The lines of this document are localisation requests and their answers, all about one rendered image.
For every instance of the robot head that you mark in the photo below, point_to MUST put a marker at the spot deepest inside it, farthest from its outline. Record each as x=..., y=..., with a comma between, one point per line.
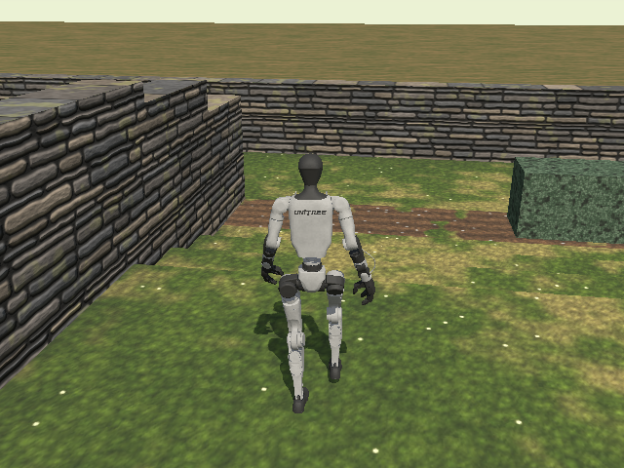
x=310, y=167

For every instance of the robot left upper arm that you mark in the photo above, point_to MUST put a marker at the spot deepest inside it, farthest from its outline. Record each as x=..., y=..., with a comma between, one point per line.
x=280, y=206

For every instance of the robot left forearm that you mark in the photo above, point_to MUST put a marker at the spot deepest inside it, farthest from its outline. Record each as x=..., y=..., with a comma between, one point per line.
x=268, y=255

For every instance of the robot right upper arm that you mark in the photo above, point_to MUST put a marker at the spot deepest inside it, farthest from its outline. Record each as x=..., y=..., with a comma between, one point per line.
x=346, y=221

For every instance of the right robot hand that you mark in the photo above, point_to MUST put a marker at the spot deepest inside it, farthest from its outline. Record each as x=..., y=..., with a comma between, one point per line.
x=369, y=291

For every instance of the left robot hand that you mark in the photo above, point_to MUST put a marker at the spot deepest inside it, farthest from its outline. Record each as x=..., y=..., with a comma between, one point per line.
x=275, y=270

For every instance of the robot right forearm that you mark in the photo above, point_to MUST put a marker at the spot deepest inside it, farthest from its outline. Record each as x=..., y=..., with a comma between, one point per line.
x=360, y=262

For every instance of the right robot foot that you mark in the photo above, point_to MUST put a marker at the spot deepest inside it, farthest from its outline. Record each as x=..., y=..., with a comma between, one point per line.
x=335, y=371

